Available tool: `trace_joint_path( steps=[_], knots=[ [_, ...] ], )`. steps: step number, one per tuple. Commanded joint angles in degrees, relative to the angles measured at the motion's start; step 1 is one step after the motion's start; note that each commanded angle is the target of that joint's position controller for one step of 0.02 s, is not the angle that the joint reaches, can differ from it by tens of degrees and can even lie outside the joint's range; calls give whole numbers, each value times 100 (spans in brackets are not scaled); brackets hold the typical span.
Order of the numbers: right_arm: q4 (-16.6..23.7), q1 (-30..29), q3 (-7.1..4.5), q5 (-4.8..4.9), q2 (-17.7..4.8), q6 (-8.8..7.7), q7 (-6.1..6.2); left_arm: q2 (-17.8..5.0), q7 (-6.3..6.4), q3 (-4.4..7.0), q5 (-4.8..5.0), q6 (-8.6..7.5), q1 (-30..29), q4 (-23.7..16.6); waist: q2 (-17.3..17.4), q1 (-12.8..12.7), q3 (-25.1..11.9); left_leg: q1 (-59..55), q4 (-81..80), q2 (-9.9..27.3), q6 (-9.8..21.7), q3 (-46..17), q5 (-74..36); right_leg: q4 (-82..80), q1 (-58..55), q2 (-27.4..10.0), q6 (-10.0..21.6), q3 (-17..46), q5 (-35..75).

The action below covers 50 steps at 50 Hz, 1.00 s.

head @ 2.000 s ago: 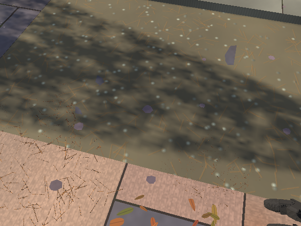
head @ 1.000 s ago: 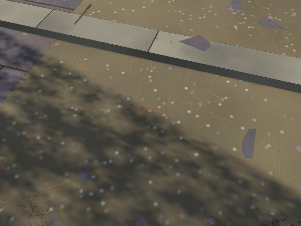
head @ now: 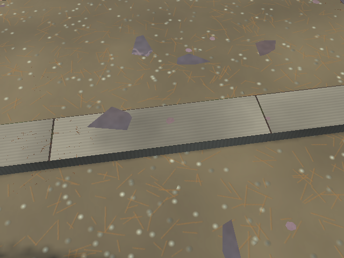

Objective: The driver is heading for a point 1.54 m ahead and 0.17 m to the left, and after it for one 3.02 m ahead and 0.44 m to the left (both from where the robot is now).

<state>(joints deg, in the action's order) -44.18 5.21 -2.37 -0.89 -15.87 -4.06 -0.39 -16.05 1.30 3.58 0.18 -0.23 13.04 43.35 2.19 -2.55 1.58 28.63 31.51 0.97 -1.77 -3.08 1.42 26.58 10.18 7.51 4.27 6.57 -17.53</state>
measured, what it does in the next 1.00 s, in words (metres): steps on the spot: left foot, then right foot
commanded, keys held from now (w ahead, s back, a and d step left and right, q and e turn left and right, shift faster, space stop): no key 1.00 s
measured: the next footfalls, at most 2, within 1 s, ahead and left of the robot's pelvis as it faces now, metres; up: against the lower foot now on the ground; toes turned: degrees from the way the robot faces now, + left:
left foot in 0.02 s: +0.16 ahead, +0.13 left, +0.00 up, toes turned -2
right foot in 0.28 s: +0.06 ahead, -0.13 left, +0.00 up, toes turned +2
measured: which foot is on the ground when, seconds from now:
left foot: up 0.00-0.00, down 0.02-1.00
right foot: down 0.00-0.04, up 0.06-0.26, down 0.28-1.00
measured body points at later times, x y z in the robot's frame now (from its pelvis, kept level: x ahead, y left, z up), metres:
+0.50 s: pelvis +0.07 +0.00 +0.00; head +0.08 -0.01 +0.45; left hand +0.13 +0.26 -0.13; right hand +0.18 -0.26 -0.13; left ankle +0.12 +0.13 -0.74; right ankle +0.02 -0.13 -0.74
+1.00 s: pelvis +0.08 -0.02 +0.00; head +0.09 -0.02 +0.45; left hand +0.11 +0.23 -0.15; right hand +0.15 -0.28 -0.15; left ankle +0.12 +0.13 -0.74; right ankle +0.02 -0.13 -0.74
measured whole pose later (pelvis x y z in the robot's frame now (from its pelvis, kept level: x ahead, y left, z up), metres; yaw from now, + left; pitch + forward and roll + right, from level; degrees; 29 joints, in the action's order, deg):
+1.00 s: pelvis +0.08 -0.02 +0.00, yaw +0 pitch -2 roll +0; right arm -61.8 7.2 -2.6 0.1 -13.6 1.1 2.3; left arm -12.0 1.5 1.2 -0.3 -0.6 14.8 59.3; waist 0.6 0.3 2.3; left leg 15.0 28.1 1.3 -2.3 -2.6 11.6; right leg 27.8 6.1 1.0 0.7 1.3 -20.0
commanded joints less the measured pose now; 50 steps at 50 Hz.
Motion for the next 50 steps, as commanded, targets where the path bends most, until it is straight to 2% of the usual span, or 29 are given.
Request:
trace_joint_path(
  steps=[1,2,3,4,5,6,7,8,10,12,13,14,15,16,17,19,22,35,50],
  knots=[
    [288,214,-222,-123,-787,-182,11,-526,14,73,-41,-86,82,-198,-529,275,-732,-1454,-824,300,414,-216,-1880,515,-78,-1209,268,801,2999],
    [354,221,-247,-211,-1064,-184,48,-404,-5,37,-164,-153,512,-196,125,-9,-1079,-2403,-439,1010,832,-823,-3951,1044,432,-743,19,568,1648],
    [274,363,-179,-224,-750,-98,70,-325,13,-2,-99,-149,981,-39,829,-11,-1547,-3050,-302,1650,1640,-1509,-4431,1649,902,-451,-328,292,-209],
    [207,458,-64,-80,-343,-17,57,-545,16,20,-95,-68,777,-46,947,150,-1579,-2947,-558,1929,1910,-2012,-3806,1968,1057,-543,-540,167,-1657],
    [141,490,-20,-15,-299,42,28,-674,30,70,-33,44,460,-120,789,254,-1384,-2819,-768,1904,1875,-2185,-2775,2251,1295,-628,-646,121,-1989],
    [119,465,-45,-10,-438,95,14,-669,56,94,5,169,247,-123,627,302,-1215,-2636,-956,1825,1766,-2229,-1787,2524,1452,-684,-732,77,-1984],
    [134,264,-87,0,-609,128,13,-685,65,118,0,276,195,-99,490,264,-981,-2237,-1145,1748,1636,-2102,-1004,2624,1413,-794,-796,82,-1746],
    [166,-1,-103,-12,-675,159,23,-620,68,119,1,343,231,-38,489,152,-814,-1836,-1284,1559,1445,-1825,-379,2375,1209,-886,-816,30,-1550],
    [173,-376,-105,-11,-612,257,35,-326,63,48,-2,344,381,149,618,24,-611,-1237,-1403,1055,1120,-1151,333,1259,528,-862,-782,-257,-833],
    [64,-296,-89,37,-529,316,63,-223,32,51,-47,291,548,370,615,-32,-699,-1063,-1294,755,940,-729,970,230,-165,-694,-669,-544,427],
    [-25,-115,-63,56,-452,306,64,-282,16,62,-103,285,478,378,527,19,-692,-975,-1297,644,752,-633,1505,-20,-345,-732,-576,-505,690],
    [-91,-2,-36,35,-387,279,48,-462,22,78,-162,280,314,290,273,129,-569,-841,-1213,530,513,-532,2068,-149,-324,-1053,-421,-165,764],
    [-95,82,-59,-4,-434,263,32,-707,39,124,-128,275,180,285,-198,360,-326,-961,-1148,250,321,-245,2241,-147,259,-1158,-199,-11,6],
    [-99,-109,-46,-41,-387,251,36,-554,27,97,-112,220,125,326,-384,302,-190,-1383,-924,132,198,-60,1901,-307,814,-1119,-124,2,-692],
    [-121,-163,-42,-29,-334,240,53,-415,26,51,-127,148,38,350,-444,322,-143,-1633,-726,123,195,-28,1505,-441,1013,-1119,-172,16,-749],
    [-254,-47,-51,20,-305,242,107,-428,31,44,-131,12,-32,414,-570,370,-157,-1809,-496,123,278,10,771,-471,971,-1107,-303,-1,-147],
    [-442,66,-77,46,-330,261,133,-422,27,30,-79,-93,187,575,-455,320,-277,-1915,-379,125,307,26,65,-313,708,-1067,-348,-71,564],
    [-1117,97,-128,90,-413,421,226,-299,31,-55,-42,-80,345,1065,-262,260,-193,-2058,-379,113,207,26,-379,-302,336,-974,-303,-233,1451],
    [-1615,184,-116,95,-376,478,292,-196,39,-142,-51,-70,463,1513,-284,280,-13,-2062,-527,93,168,42,-75,-534,377,-903,-312,-341,1015]
  ],
)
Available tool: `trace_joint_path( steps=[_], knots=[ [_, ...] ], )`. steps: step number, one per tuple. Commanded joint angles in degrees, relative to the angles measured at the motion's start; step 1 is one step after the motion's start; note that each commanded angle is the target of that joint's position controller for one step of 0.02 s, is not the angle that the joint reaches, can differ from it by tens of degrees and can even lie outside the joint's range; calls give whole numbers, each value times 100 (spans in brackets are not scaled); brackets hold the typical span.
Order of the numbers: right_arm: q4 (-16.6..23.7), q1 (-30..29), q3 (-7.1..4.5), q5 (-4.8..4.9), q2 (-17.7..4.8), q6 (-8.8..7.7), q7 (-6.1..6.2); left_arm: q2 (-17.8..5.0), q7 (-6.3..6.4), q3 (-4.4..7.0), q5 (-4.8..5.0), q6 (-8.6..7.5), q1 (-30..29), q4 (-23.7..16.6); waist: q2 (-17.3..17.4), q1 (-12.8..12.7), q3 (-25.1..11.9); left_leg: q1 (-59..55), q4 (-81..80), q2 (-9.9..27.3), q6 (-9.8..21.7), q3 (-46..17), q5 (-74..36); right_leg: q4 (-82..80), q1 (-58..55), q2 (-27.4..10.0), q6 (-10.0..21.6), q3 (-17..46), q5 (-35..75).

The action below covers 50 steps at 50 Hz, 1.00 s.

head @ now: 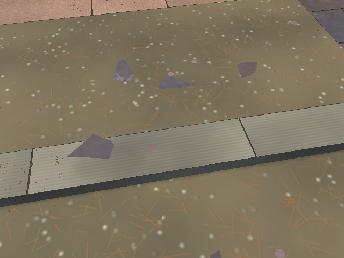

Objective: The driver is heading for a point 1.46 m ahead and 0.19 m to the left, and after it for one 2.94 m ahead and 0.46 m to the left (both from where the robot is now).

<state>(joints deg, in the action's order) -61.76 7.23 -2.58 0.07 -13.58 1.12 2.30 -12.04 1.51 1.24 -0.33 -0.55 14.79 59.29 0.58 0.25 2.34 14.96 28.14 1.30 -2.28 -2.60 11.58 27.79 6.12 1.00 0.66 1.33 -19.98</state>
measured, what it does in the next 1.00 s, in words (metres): walks ahead: right foot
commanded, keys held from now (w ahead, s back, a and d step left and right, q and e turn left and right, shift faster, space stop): no key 0.24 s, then w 0.76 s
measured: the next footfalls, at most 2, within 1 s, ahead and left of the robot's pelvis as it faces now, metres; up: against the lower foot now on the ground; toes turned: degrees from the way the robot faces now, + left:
right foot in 0.98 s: +0.46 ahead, -0.10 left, +0.00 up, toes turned -2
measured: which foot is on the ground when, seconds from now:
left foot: down 0.00-1.00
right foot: down 0.00-0.50, up 0.52-0.96, down 0.98-1.00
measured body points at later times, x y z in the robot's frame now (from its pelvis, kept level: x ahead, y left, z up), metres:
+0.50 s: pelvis +0.04 +0.03 -0.01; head +0.05 +0.05 +0.44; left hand +0.01 +0.29 -0.17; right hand +0.09 -0.24 -0.15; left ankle +0.05 +0.13 -0.74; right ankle -0.05 -0.11 -0.73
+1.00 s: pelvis +0.29 +0.00 -0.02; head +0.32 +0.00 +0.43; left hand +0.52 +0.23 -0.11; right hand +0.18 -0.25 -0.16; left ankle +0.06 +0.13 -0.72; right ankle +0.43 -0.09 -0.74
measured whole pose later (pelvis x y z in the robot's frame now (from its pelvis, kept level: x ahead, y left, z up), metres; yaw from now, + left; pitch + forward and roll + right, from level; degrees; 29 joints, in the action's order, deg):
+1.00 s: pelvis +0.29 +0.00 -0.02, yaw +0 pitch +2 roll +0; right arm -63.1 27.5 -2.2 0.1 -13.4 -3.1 0.9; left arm -12.9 -2.4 2.5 1.4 -6.0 -3.5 47.9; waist 0.3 3.6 2.5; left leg -7.3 25.4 1.7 0.0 2.0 27.3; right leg 32.2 30.2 0.1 4.6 -3.4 -2.9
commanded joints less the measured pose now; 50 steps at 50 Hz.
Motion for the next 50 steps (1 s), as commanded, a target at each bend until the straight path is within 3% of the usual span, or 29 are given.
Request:
trace_joint_path(
  steps=[1,12,14,15,17,18,19,21,23,24,25,26,27,28,29,31,32,35,38,41,44,46,47,48,49,50],
  knots=[
    [120,-5,-92,-1,-600,-39,25,-591,21,86,-1,-39,305,-58,-120,1,-75,-691,-200,58,217,-6,-1068,-667,793,-248,47,177,1218],
    [-68,177,-58,0,-523,-32,43,-500,39,25,3,-50,546,139,-81,2,28,-628,-270,36,215,-4,-880,-749,880,-209,37,113,895],
    [-137,271,-37,15,-438,-18,50,-552,64,49,40,-26,717,218,-242,-33,26,-503,-43,-220,212,268,456,-966,928,-207,173,198,-632],
    [-120,242,-50,36,-454,-31,50,-753,85,112,74,-12,684,163,-471,-73,203,-162,298,-410,220,482,1271,-1136,1012,-359,365,480,-1619],
    [83,-89,-33,45,-395,-174,-11,-1117,102,239,142,-61,804,81,-1000,-246,669,750,1274,-384,271,632,1414,-1754,1010,-1254,905,1671,-2835],
    [171,-187,-18,72,-353,-276,-65,-1215,107,294,165,-117,775,46,-1091,-263,877,1086,1687,-127,354,462,1227,-1955,1026,-1699,1168,2183,-2808],
    [211,-188,-22,112,-338,-371,-121,-1134,102,293,154,-179,716,15,-1073,-221,1015,1413,1905,57,437,340,1305,-1969,866,-1898,1283,2354,-2471],
    [241,-31,-25,187,-317,-532,-216,-970,64,279,193,-248,565,-62,-949,-56,1050,1420,1336,222,601,307,1521,-1703,576,-1801,1131,1998,-1667],
    [-123,839,-109,190,-337,-605,-257,-923,17,264,232,-236,309,-158,-689,343,666,-421,121,-198,569,755,585,-1075,1226,-1194,797,1132,-878],
    [-330,1441,-196,148,-474,-600,-261,-907,4,245,205,-260,214,-232,-402,562,380,-1285,-60,-221,556,522,352,-308,1591,-855,647,728,64],
    [-438,2211,-330,124,-957,-617,-238,-573,-15,144,155,-317,102,-372,916,806,10,-2140,-914,878,986,-1309,970,1706,2418,-168,251,-117,330],
    [-503,2790,-345,83,-1307,-679,-323,-324,4,99,191,-422,108,-591,1913,828,-393,-2668,-1915,1988,1763,-3824,1673,3308,3405,358,106,-21,-1208],
    [-389,2215,-191,35,-926,-765,-329,-573,-23,164,322,-497,69,-602,1077,490,-13,-2270,-1920,2179,1819,-3913,2062,4224,3816,-49,232,504,-1083],
    [-185,1698,-113,49,-666,-813,-338,-629,-81,176,362,-554,-13,-604,670,324,336,-1898,-1890,1954,1626,-3120,1923,4412,3983,-348,380,526,-471],
    [-50,1379,-67,36,-584,-825,-365,-636,-95,201,315,-589,-24,-563,432,200,386,-1691,-1953,1679,1426,-2447,1524,4231,3915,-564,452,412,88],
    [11,1332,31,5,-354,-779,-372,-781,-122,309,210,-579,-153,-563,416,125,371,-1491,-2023,1223,1148,-1356,191,3650,3584,-793,414,223,728],
    [-22,1517,52,-10,-330,-747,-344,-702,-153,315,199,-549,-170,-558,485,137,303,-1504,-2029,1107,1120,-1048,-329,3459,3479,-806,351,107,869],
    [-49,1860,46,-32,-556,-687,-227,-476,-182,278,159,-464,-710,-776,323,209,339,-1557,-2125,1092,1260,-665,-1337,2802,3745,-797,87,-99,1232],
    [47,1880,35,-42,-674,-630,-142,-356,-213,196,162,-470,-1512,-1094,321,338,484,-1278,-2296,994,1245,-339,-1388,1595,3566,-672,-37,-240,1846],
    [27,2130,4,10,-726,-619,-115,-387,-289,150,194,-486,-2041,-1276,376,447,618,-1250,-2415,1024,1246,-140,-1303,842,3218,-504,-7,-388,2249],
    [-12,2219,-44,79,-740,-588,-105,-470,-389,140,221,-531,-2331,-1451,385,360,694,-1747,-2238,1256,1191,-50,-1680,406,3164,-465,186,-293,2190],
    [45,2084,-106,68,-858,-547,-102,-660,-432,208,218,-569,-2131,-1464,462,111,434,-2099,-1762,1355,1079,43,-2845,245,2695,-311,364,-350,1885],
    [83,2003,-141,44,-949,-516,-101,-822,-426,286,213,-572,-1772,-1390,605,-117,101,-2208,-1277,1360,1019,92,-3945,302,2122,-128,464,-465,1713],
    [124,1907,-145,6,-946,-464,-103,-1031,-396,411,221,-559,-948,-1160,677,-555,-416,-2097,-312,1208,907,246,-4808,318,1097,73,610,-588,1624],
    [218,1826,-99,-35,-862,-443,-112,-1284,-340,541,223,-529,97,-858,632,-1011,-1042,-1284,1007,962,730,365,-4448,409,-461,-138,819,-325,1608],
    [349,2392,73,-50,-248,-509,-182,-1799,-296,664,46,-501,990,-670,-546,-850,-2041,974,3271,186,403,533,-2127,277,-2825,-1639,1617,2042,571]
  ],
)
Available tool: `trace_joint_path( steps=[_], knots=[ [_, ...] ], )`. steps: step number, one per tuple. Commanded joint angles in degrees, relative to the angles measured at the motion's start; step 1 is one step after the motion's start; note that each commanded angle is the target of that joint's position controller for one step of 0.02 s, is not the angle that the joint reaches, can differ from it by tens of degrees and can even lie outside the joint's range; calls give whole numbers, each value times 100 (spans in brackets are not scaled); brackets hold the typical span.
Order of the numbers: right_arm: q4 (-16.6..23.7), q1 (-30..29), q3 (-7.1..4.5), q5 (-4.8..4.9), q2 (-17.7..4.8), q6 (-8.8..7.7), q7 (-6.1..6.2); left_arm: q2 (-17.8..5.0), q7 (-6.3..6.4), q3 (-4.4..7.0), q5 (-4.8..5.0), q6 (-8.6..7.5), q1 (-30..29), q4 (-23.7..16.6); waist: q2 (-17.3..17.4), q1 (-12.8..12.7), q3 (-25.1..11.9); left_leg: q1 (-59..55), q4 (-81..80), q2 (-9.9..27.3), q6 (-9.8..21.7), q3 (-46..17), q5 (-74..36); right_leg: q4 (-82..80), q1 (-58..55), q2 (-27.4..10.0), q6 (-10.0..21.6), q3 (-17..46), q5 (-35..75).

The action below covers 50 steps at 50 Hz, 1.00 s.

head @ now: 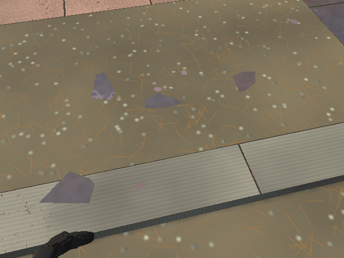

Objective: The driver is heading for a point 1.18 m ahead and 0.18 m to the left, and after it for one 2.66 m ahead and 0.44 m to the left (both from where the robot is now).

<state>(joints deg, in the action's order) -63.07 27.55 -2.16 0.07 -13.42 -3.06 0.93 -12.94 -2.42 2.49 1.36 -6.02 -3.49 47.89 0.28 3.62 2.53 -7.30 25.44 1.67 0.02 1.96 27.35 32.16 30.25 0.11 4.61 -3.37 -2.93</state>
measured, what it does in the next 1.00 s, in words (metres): climbs: left foot, then right foot 0.06 m higher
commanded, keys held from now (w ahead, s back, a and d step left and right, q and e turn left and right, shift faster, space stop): w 1.00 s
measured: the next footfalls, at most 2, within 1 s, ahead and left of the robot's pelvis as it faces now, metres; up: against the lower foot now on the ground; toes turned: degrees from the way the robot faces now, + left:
left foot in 0.52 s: +0.44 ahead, +0.14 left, +0.00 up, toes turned +4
right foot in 1.00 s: +0.77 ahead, -0.12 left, +0.06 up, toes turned -6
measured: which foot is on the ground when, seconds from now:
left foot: down 0.00-0.00, up 0.02-0.50, down 0.52-1.00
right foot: down 0.00-0.54, up 0.56-0.98, down 1.00-1.00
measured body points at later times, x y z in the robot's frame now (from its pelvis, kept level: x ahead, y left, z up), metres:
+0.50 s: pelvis +0.29 +0.01 +0.02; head +0.31 +0.02 +0.47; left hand +0.24 +0.28 -0.12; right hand +0.49 -0.22 -0.08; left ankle +0.41 +0.14 -0.70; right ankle +0.14 -0.10 -0.71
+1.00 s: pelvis +0.58 +0.00 +0.02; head +0.61 -0.01 +0.47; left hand +0.78 +0.20 -0.08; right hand +0.50 -0.24 -0.12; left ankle +0.41 +0.13 -0.71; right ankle +0.73 -0.11 -0.66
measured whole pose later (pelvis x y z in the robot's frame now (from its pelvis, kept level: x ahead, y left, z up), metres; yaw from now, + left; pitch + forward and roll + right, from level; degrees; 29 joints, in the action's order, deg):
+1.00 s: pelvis +0.58 +0.00 +0.02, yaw +0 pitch +3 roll +0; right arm -60.6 27.1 -1.0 0.4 -11.6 -2.0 1.2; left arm -9.7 -2.5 -0.1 0.8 -4.8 1.6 44.9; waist 1.3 1.0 0.3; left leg -5.5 13.6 3.7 -1.4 4.0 20.1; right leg 48.0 41.0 -2.5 4.5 -6.4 -10.6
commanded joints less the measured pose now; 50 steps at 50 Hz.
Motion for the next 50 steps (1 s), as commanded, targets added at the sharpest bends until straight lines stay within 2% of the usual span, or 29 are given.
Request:
trace_joint_path(
  steps=[1,2,3,4,6,9,12,15,21,22,23,24,25,26,27,28,29,30,31,33,36,40,41,43,44,45,47,49,50],
  knots=[
    [399,414,128,35,2,-266,-95,-1522,83,458,-98,71,2932,546,-1389,-1115,-2691,4155,4992,-571,91,-595,313,-1436,-5676,-2314,1645,4830,-1984],
    [592,-151,-25,206,-543,-416,-127,-1169,68,328,-45,31,2387,507,-1125,-1051,-1808,4763,5520,-194,253,-978,213,-1678,-4965,-2071,1316,4368,-2231],
    [766,-669,-67,295,-747,-493,-116,-929,75,251,-54,2,1829,378,-752,-885,-1069,4846,5437,116,359,-781,-256,-1782,-3987,-1891,1100,3421,-1780],
    [811,-886,-91,248,-716,-502,-67,-770,45,194,-106,-47,1391,331,-263,-646,-634,4583,5027,402,374,-671,-756,-1970,-3009,-1695,981,2712,-1095],
    [753,-693,-148,122,-553,-339,-8,-511,-4,111,-182,-107,1091,358,-363,-259,-431,3851,4490,693,377,-697,-1118,-2273,-1994,-1343,845,1896,-501],
    [845,-817,-155,83,-407,-174,23,-679,44,130,-154,-127,1354,538,-374,-143,-148,3923,3887,788,247,-571,-1362,-2631,-1522,-1225,985,1383,-191],
    [1135,-1608,-194,8,-524,-171,22,-890,184,166,-151,-101,1715,636,-240,-313,59,4589,2864,819,57,-520,-2292,-2775,-1784,-1203,971,1178,-17],
    [1325,-2263,-153,24,-412,-231,-37,-952,261,163,-107,-48,1986,686,-261,-503,115,4416,1615,611,6,-315,-3184,-2756,-1933,-986,772,768,240],
    [1636,-3191,-51,95,-390,-256,-218,-1001,303,180,-47,137,2720,962,-255,-807,317,4816,817,402,149,-190,-2785,-2319,-3254,-1416,693,832,333],
    [1686,-3223,-58,100,-430,-280,-258,-1039,318,197,-44,177,2723,974,-290,-763,289,4754,690,356,204,-174,-2595,-2168,-3440,-1498,643,845,581],
    [1716,-3286,-99,97,-562,-321,-288,-880,311,153,-61,223,2916,1009,-103,-799,163,4452,513,161,285,49,-2225,-1862,-3651,-1379,588,786,1346],
    [1686,-3096,-148,108,-573,-346,-299,-972,313,153,-72,270,2954,1023,-293,-648,-104,3892,276,-129,351,281,-1971,-1351,-3821,-1290,516,732,2638],
    [1464,-2227,-246,101,-680,-363,-293,-1140,317,177,-41,327,2767,996,-516,-140,-576,2716,-48,-366,486,453,-2076,-410,-3653,-1163,411,581,3802],
    [1136,-1052,-387,94,-1028,-356,-266,-1127,317,149,-55,317,2545,865,-599,373,-1279,921,48,-6,724,61,-2527,844,-2724,-982,216,437,3702],
    [930,-23,-550,29,-1731,-288,-189,-713,274,14,-255,190,2622,653,581,493,-2279,-1310,425,1604,1259,-1795,-3606,2938,-829,-389,-109,137,778],
    [783,164,-509,25,-1633,-218,-199,-150,230,-113,-85,1,2963,757,1554,341,-2761,-2225,-407,2508,2060,-3984,-3301,4378,929,371,-325,647,-2917],
    [808,-99,-397,21,-1203,-191,-184,-757,203,37,108,-133,2448,724,834,442,-1976,-1570,-578,2212,1842,-3469,-2768,5008,1530,-11,-242,1078,-2861],
    [905,-567,-288,-9,-828,-154,-164,-794,178,56,208,-158,1983,572,704,304,-1259,-773,-656,1954,1606,-2538,-2649,5101,1794,-315,-187,785,-2480],
    [995,-1032,-172,-35,-543,-157,-208,-717,190,59,165,-114,1750,515,263,79,-722,170,-953,1660,1468,-1956,-2659,4831,1652,-574,-215,584,-2050],
    [989,-1370,-94,-121,-360,-170,-237,-516,211,87,44,68,1837,501,437,-277,-201,1342,-1468,1355,1336,-1451,-2350,4520,1130,-772,-283,524,-1606],
    [731,-995,-115,-123,-541,-167,-175,-152,254,11,-3,233,1948,447,587,-450,41,1748,-1758,1313,1458,-1034,-2893,5018,1548,-749,-458,313,-1594],
    [584,-562,-50,-80,-508,-73,1,-125,243,-84,-41,217,1153,-41,333,-419,252,1378,-1800,1272,1369,-764,-2520,5254,3145,-971,-638,344,-1295],
    [564,-509,-36,-94,-517,-29,46,-83,214,-126,-81,182,910,-213,291,-415,287,1387,-1786,1235,1284,-685,-2548,4915,3237,-1027,-637,349,-1069],
    [716,-567,-50,-48,-647,3,108,13,128,-250,-146,119,284,-487,119,-278,191,2132,-2180,1015,1163,-289,-2565,2943,1796,-935,-538,40,-378],
    [696,-363,-47,-15,-691,-32,116,2,103,-253,-91,112,41,-552,123,-169,187,2263,-2424,988,1175,-218,-2756,2315,1117,-716,-495,-250,-303],
    [607,-154,-81,16,-876,-61,86,20,77,-240,-76,100,32,-602,406,-204,111,1920,-2437,1196,1212,-275,-3317,2255,844,-543,-418,-377,-489],
    [501,-21,-98,74,-945,-10,52,-202,26,-144,-53,85,431,-615,747,-530,-154,750,-1758,1346,1047,-99,-5290,1855,713,-265,-106,-486,-954],
    [450,-111,-54,52,-841,92,41,-569,-10,71,-28,90,1601,-362,972,-1200,-848,237,-141,1234,722,192,-7658,1208,-568,188,236,-633,-982],
    [551,-230,-16,46,-788,81,50,-971,-11,238,-40,118,2478,-116,744,-1537,-1407,944,1086,1025,526,195,-7128,1009,-2029,-115,441,28,-611]
  ],
)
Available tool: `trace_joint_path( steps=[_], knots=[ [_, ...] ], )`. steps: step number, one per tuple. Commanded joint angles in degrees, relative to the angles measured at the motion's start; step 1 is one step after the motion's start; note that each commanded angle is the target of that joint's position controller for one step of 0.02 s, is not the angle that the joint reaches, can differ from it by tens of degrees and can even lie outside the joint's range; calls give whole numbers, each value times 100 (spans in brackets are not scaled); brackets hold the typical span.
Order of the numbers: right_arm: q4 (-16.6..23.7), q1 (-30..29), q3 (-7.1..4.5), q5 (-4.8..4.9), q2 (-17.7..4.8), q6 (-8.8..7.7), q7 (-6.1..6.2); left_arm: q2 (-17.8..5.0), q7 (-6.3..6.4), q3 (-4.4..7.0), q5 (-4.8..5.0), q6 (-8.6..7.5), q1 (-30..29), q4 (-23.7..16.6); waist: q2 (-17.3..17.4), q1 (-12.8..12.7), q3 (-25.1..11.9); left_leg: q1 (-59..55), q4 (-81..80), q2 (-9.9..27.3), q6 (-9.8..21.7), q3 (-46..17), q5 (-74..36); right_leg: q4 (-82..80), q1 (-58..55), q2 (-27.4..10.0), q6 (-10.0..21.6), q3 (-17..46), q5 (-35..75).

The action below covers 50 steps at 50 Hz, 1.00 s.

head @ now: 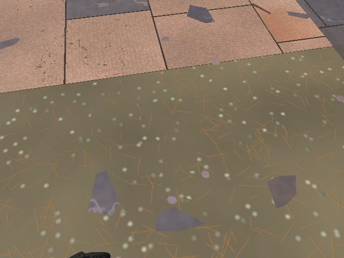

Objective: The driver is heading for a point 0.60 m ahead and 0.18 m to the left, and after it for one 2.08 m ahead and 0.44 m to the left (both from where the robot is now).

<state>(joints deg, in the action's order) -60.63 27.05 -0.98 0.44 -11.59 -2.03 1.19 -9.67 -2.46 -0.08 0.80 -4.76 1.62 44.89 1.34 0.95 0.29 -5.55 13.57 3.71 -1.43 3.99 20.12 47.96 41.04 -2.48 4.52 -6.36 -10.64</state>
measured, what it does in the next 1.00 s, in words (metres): climbs, turning left: left foot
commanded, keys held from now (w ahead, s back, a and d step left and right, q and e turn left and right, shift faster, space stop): w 0.20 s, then w+q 0.60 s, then w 0.20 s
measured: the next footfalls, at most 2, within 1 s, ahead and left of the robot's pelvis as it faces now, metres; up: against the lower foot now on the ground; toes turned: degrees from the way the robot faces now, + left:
left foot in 0.60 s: +0.48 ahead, +0.15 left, +0.06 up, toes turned +14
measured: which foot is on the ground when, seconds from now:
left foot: down 0.00-0.02, up 0.04-0.58, down 0.60-1.00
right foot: down 0.00-0.62, up 0.64-1.00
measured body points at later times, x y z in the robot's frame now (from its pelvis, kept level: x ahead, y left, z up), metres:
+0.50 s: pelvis +0.26 +0.00 +0.06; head +0.27 +0.00 +0.51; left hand +0.23 +0.26 -0.08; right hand +0.44 -0.22 -0.05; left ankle +0.43 +0.16 -0.63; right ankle +0.15 -0.11 -0.67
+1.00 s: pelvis +0.55 +0.09 +0.07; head +0.57 +0.11 +0.52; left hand +0.67 +0.39 -0.03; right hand +0.68 -0.16 -0.05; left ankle +0.44 +0.14 -0.67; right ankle +0.79 +0.00 -0.63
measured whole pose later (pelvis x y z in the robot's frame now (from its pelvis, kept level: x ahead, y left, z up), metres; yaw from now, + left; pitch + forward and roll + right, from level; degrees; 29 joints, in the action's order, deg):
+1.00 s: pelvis +0.55 +0.09 +0.07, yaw +21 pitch +2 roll +1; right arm -46.4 19.0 -4.2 0.8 -14.1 -3.9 0.4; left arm -14.6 -0.7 3.1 0.1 -6.3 1.3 45.8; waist -2.6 3.9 0.6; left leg 3.5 17.1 -5.9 4.6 -5.3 15.5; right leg 32.5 37.0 -4.6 -1.4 2.7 5.3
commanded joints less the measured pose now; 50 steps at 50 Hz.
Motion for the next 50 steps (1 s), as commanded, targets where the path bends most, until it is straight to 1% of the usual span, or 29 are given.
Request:
trace_joint_path(
  steps=[1,2,3,4,5,6,7,9,11,14,17,22,25,27,28,29,30,31,32,33,34,35,36,37,40,43,46,48,50],
  knots=[
    [499,482,28,-6,-284,-99,0,-2028,5,704,-137,37,2597,382,-1118,-967,-2202,2859,4686,-170,326,-51,-3632,-1663,-5087,-1404,1333,3404,-1231],
    [402,196,0,-169,-352,-302,-118,-1942,70,655,-101,88,2727,474,-1675,-1013,-2638,3681,6324,-798,290,-935,223,-3352,-5401,-1957,1572,5766,-1719],
    [545,-72,-148,28,-551,-426,-217,-1554,92,495,-122,15,2048,380,-1361,-726,-1854,4411,7427,-612,382,-1515,271,-3385,-4719,-2126,1338,5390,-1913],
    [737,-625,-157,125,-629,-433,-229,-1097,75,360,-81,-9,1655,377,-763,-606,-1006,4698,7600,-275,531,-1152,124,-3183,-3766,-1938,1064,4284,-1868],
    [937,-1032,-178,132,-565,-400,-191,-820,25,280,-128,-57,1423,521,-394,-415,-425,4692,7390,44,659,-896,-239,-3285,-2851,-1675,845,3295,-1546],
    [1022,-1048,-209,95,-546,-312,-121,-581,-18,219,-177,-116,1155,612,-508,-126,-228,4444,6989,288,766,-918,-611,-3382,-2331,-1357,602,2558,-1066],
    [1003,-854,-211,102,-463,-217,-88,-402,-45,187,-196,-141,1066,694,-642,37,-168,4213,6822,319,845,-948,-807,-3483,-2098,-1140,528,2048,-822],
    [935,-705,-208,115,-426,-106,-43,-543,15,244,-153,-170,1205,825,-614,138,-25,4148,6204,346,776,-842,-803,-3827,-2098,-945,657,1491,-426],
    [982,-998,-257,57,-542,-83,-45,-734,103,275,-174,-211,1371,907,-509,130,68,4473,5714,393,644,-827,-1212,-4052,-2374,-963,706,1188,138],
    [1136,-1586,-290,67,-511,-91,-84,-910,247,333,-200,-197,1721,1032,-427,-73,135,5135,4826,315,441,-971,-1869,-4141,-2999,-1043,654,803,595],
    [1264,-2007,-309,72,-481,-108,-151,-1083,355,376,-177,-182,1730,1007,-444,-186,145,5086,3794,266,294,-836,-2420,-4269,-3282,-1143,590,448,613],
    [1546,-2746,-257,64,-356,-118,-288,-1205,410,460,-98,-107,2016,1106,-411,-538,472,5060,2585,239,345,-413,-2429,-4246,-4138,-1373,474,-74,924],
    [1730,-2964,-241,83,-358,-115,-388,-1277,392,525,-44,0,2073,1137,-450,-601,593,4963,2128,158,510,-184,-1921,-3915,-4704,-1498,385,-309,1371],
    [1827,-2808,-310,74,-520,-113,-443,-1452,399,590,-5,54,1865,1068,-656,-398,429,4391,2042,-108,708,127,-1384,-3324,-4863,-1526,278,-483,3189],
    [1817,-2509,-385,70,-659,-107,-458,-1552,420,624,15,91,1753,1022,-789,-190,192,3902,2072,-322,823,304,-1115,-2788,-4915,-1512,203,-560,4319],
    [1678,-1816,-515,86,-869,-105,-462,-1611,438,641,29,145,1597,967,-804,219,-184,3012,1888,-587,974,447,-1130,-1852,-4795,-1380,77,-691,5035],
    [1459,-924,-723,105,-1251,-92,-400,-1566,449,614,22,163,1610,899,-645,624,-711,1548,1646,-785,1176,306,-1399,-590,-4163,-1126,-129,-778,4759],
    [1337,-157,-891,92,-1808,-35,-259,-1294,430,511,-150,95,1658,704,356,768,-1298,-187,1720,377,1576,-1476,-1471,1317,-2498,-808,-385,-769,2185],
    [1478,-448,-872,102,-2023,-94,-279,-596,339,292,-145,-115,2003,422,1467,170,-1939,-1675,591,1589,2730,-4844,-300,3194,-304,516,-693,196,-2085],
    [1490,-336,-719,57,-1518,-133,-301,-1115,256,403,89,-352,1354,321,685,510,-1940,-1623,184,1530,2423,-4752,-286,3501,261,206,-496,1167,-1954],
    [1516,-517,-645,32,-1213,-186,-284,-1225,224,426,223,-465,945,184,497,506,-1299,-1063,286,1303,2148,-3791,-793,3341,512,-48,-321,1114,-1479],
    [1615,-909,-592,36,-1070,-222,-295,-1170,262,424,134,-501,832,193,-66,248,-840,-164,247,1045,1972,-3084,-1441,2844,289,-300,-279,1102,-1054],
    [1711,-1218,-530,28,-870,-239,-279,-1255,302,489,-2,-462,793,199,-124,61,-621,506,178,838,1865,-2597,-1914,2366,-58,-461,-302,1090,-835],
    [1798,-1352,-489,-21,-797,-243,-254,-1246,300,518,-29,-383,882,178,-49,-94,-519,945,55,727,1864,-2419,-2188,2182,-364,-541,-341,1118,-726],
    [1855,-1240,-537,30,-1048,-261,-148,-1070,312,523,-123,-200,833,42,-51,-228,-273,1531,-165,602,1919,-2125,-2567,1328,-407,-519,-628,992,-476],
    [1833,-1028,-547,25,-1126,-251,-55,-905,294,453,-160,-165,265,-111,100,-40,-64,1758,-245,367,1715,-1632,-2689,-63,-403,-385,-771,833,622],
    [1725,-746,-536,33,-1101,-239,-42,-766,215,375,-99,-215,-291,-225,293,250,2,1836,-228,202,1452,-1355,-2269,-1245,-875,-131,-701,678,1773],
    [1623,-568,-536,46,-1114,-245,-59,-836,176,373,-45,-238,-541,-320,354,369,99,1605,-187,366,1421,-1506,-1991,-1553,-894,-83,-620,719,1969],
    [1543,-450,-539,57,-1108,-222,-48,-958,124,394,-37,-271,-728,-426,355,411,173,1048,58,589,1391,-1691,-2067,-1797,-632,-74,-481,796,1710]
  ],
)
Velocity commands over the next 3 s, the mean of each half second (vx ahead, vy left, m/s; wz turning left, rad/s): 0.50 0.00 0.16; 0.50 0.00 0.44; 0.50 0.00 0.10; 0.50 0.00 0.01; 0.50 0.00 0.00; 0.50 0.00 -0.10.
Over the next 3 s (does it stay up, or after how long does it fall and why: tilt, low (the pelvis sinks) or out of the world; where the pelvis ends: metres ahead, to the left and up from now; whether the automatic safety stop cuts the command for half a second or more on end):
stays up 1.58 0.51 0.07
